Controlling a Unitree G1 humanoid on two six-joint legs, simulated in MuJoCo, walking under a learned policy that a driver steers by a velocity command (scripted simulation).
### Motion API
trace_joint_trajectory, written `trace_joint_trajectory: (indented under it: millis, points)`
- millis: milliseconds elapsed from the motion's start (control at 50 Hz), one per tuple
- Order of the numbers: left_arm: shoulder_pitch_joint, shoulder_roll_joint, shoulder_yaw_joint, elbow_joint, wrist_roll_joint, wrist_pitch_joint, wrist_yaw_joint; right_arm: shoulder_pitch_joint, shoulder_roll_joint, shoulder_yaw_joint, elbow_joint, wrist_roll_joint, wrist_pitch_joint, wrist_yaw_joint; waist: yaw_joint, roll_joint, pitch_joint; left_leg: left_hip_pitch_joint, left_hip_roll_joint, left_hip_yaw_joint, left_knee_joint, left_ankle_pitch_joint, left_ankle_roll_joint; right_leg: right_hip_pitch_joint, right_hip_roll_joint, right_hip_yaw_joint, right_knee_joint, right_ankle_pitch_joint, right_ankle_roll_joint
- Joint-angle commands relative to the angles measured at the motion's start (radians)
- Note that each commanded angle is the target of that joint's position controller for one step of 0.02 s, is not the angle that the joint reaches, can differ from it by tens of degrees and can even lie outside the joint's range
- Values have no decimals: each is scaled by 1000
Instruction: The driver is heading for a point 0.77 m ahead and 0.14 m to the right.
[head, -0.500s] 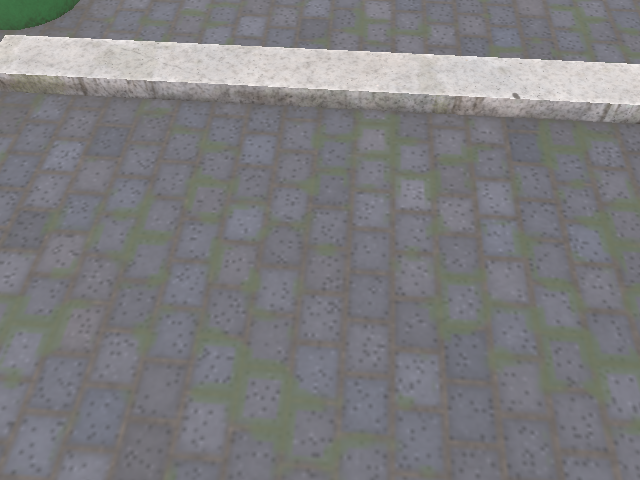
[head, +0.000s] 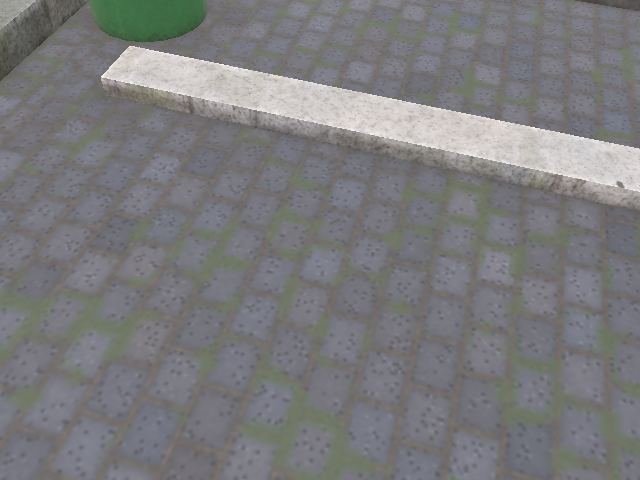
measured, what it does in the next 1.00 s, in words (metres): walks ahead: right foot, then left foot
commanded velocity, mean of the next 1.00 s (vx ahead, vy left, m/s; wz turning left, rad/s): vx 0.51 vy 0.00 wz -0.01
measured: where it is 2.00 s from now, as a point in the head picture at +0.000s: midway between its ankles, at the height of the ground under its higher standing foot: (359, 301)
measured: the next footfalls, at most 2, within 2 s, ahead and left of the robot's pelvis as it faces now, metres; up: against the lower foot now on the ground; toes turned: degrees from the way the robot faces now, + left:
right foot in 0.20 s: +0.00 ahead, -0.12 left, +0.00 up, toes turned -11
left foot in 0.84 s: +0.46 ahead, -0.08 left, +0.00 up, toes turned -5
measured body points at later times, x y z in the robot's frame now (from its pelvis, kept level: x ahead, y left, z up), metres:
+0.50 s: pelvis +0.05 -0.08 +0.01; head +0.06 -0.11 +0.46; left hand +0.17 +0.18 -0.11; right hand +0.06 -0.38 -0.13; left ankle +0.16 +0.07 -0.67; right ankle -0.04 -0.11 -0.74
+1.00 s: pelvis +0.43 -0.09 -0.02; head +0.44 -0.10 +0.43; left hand +0.57 +0.15 -0.12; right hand +0.46 -0.38 -0.16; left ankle +0.42 -0.07 -0.74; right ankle +0.38 -0.24 -0.63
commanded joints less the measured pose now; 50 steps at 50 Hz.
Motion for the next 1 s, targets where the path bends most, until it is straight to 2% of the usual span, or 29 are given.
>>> trace_joint_trajectory:
  millis: [20, 120, 180, 200, 220, 240, 260, 280, 300, 320, 340, 400, 440, 520, 620, 680, 720, 760, 780, 800, 820, 840, 860, 880, 900, 920, 940, 960, 1000]
  points:
    - [-57, 102, 24, -81, -1, -23, -4, 53, -197, -54, -26, 7, -2, -18, -54, 131, -18, 77, 353, -197, -89, 194, 142, -47, 13, -31, 17, -83, -19]
    - [-38, 67, 22, -102, -14, -29, -18, 29, -192, -65, -29, 4, 3, -25, -41, 127, -64, 144, 395, -135, 17, 479, 139, 1, 24, -82, -49, -147, -49]
    - [11, 55, 24, -105, -18, -40, -23, -8, -207, -75, -35, 12, 12, -25, 4, 127, -87, 86, 360, -34, 142, 411, 57, 149, 55, -104, -303, 28, -79]
    - [14, 95, 36, -112, -6, -49, -18, 2, -204, -78, -34, 10, 10, -21, 13, 43, -75, -13, 307, 25, 271, 232, -13, 224, 14, 29, -439, 148, -108]
    - [27, 224, 63, -132, 8, -62, -12, 25, -150, -68, -65, -5, 15, -13, -19, -184, -79, -276, 171, 129, 523, -267, -99, 363, -245, 393, -486, 516, -178]
    - [121, 290, 86, -111, 2, -59, -15, -106, -125, -53, -126, -1, 25, -25, 43, -222, -43, -451, 33, 29, 663, -502, -118, 358, -341, 550, -456, 877, -335]
    - [131, 256, 86, -108, -6, -55, -11, -86, -137, -49, -115, -3, 28, -25, 28, -77, -48, -478, 79, -39, 766, -454, -124, 395, -300, 468, -433, 879, -360]
    - [88, 212, 79, -112, -12, -48, -7, -50, -150, -51, -91, 1, 20, -12, 3, -19, -62, -487, 114, -55, 763, -339, -120, 407, -227, 391, -464, 541, -332]
    - [39, 164, 65, -121, -8, -38, -7, -49, -172, -58, -79, -3, 9, 4, -12, -15, -48, -508, 141, -53, 710, -257, -118, 401, -166, 373, -526, 162, -285]
    - [38, 134, 54, -123, -9, -40, -4, -64, -187, -62, -72, -18, 5, 22, 6, -60, -28, -533, 154, -41, 688, -190, -122, 412, -136, 384, -591, -89, -270]
    - [50, 118, 47, -118, -5, -49, -6, -67, -186, -61, -60, -24, 3, 37, 16, -79, -20, -543, 153, -30, 675, -130, -127, 422, -124, 394, -634, -171, -261]
    - [139, 140, 52, -66, -8, -91, -7, -92, -160, -55, -48, -26, -13, 53, 34, -30, 9, -596, 167, -16, 599, -7, -132, 481, -127, 376, -670, -85, -240]
    - [178, 152, 54, -41, -10, -113, -6, -112, -159, -54, -45, -28, -21, 53, 47, -42, 18, -636, 176, -7, 570, 28, -133, 508, -127, 360, -683, -59, -234]
    - [205, 153, 48, -22, -6, -138, -9, -154, -176, -59, -52, -12, -29, 57, 62, -60, 65, -734, 186, 10, 571, 60, -126, 525, -144, 315, -732, -79, -227]
    - [240, 127, 30, 10, 16, -171, -8, -189, -158, -56, -70, 7, -42, 71, 63, -39, 139, -799, 97, -80, 596, 93, -68, 508, -155, 154, -766, 68, -177]
    - [217, 92, 9, 25, 13, -190, 0, -239, -138, -36, -104, -5, -51, 86, 50, -27, 164, -738, 102, 10, 508, 131, -28, 481, -152, 40, -807, 281, -144]
    - [219, 88, -3, 47, 14, -198, 9, -274, -107, -13, -139, -9, -52, 95, 42, -25, 161, -638, 103, 116, 415, 119, 10, 481, -151, -49, -807, 598, -125]
    - [237, 125, -3, 59, 22, -202, 23, -239, -106, -1, -147, -4, -51, 92, 7, -60, 68, -422, 32, 215, 356, 73, 54, 505, -169, -121, -657, 1293, -90]
    - [235, 162, 5, 63, 34, -193, 34, -146, -132, -7, -130, 0, -49, 87, -52, -98, -10, -325, -12, 225, 355, 18, 72, 550, -186, -141, -494, 1542, -71]
    - [212, 199, 17, 57, 46, -177, 44, 37, -175, -22, -81, 3, -48, 81, -137, -128, -110, -164, -51, 217, 358, -55, 91, 548, -198, -155, -252, 1656, -61]
    - [179, 230, 26, 43, 45, -166, 46, 261, -228, -47, -15, 8, -50, 71, -235, -125, -207, 65, -62, 169, 316, -121, 127, 453, -203, -161, 52, 1620, -58]
    - [134, 208, 21, 17, 32, -172, 38, 412, -303, -83, 19, 2, -51, 57, -307, -35, -263, 307, 40, -43, 242, -262, 192, 216, -130, -168, 436, 1239, -58]
    - [109, 62, -11, -67, 12, -202, 5, 336, -384, -108, 18, 6, -35, 46, -180, 334, -270, 564, 332, -711, 27, -457, 372, -321, 138, -101, 869, 4, 9]
    - [3, 149, -6, -121, 20, -226, -4, 297, -350, -110, 14, 33, -38, 46, -190, 154, -269, 580, 349, -924, -97, -420, 390, -479, 110, 95, 898, 20, -36]
    - [-45, 143, -13, -151, 19, -238, -10, 285, -317, -105, 23, 26, -44, 36, -161, 77, -176, 480, 350, -812, -112, -352, 354, -496, 43, 118, 843, 66, -45]
    - [-49, 129, -23, -159, 25, -244, -12, 266, -243, -91, 36, 21, -48, 30, -104, -37, -84, 308, 314, -708, -150, -242, 307, -442, 3, 98, 729, 91, -55]
    - [-63, 108, -29, -170, 44, -229, -12, 221, -220, -83, 33, 16, -57, 23, -50, -69, -25, 159, 259, -601, -163, -169, 273, -383, -29, 89, 658, 69, -44]
    - [-22, 90, -37, -162, 62, -201, -16, 176, -194, -70, 27, 12, -66, 16, 6, -63, 15, 48, 214, -505, -174, -125, 251, -340, -52, 70, 620, 58, -33]
    - [-24, 66, -48, -183, 74, -156, -22, 163, -182, -59, 22, 25, -94, 23, 42, -32, 65, -123, 152, -392, -214, -95, 231, -305, -88, 13, 494, 31, -18]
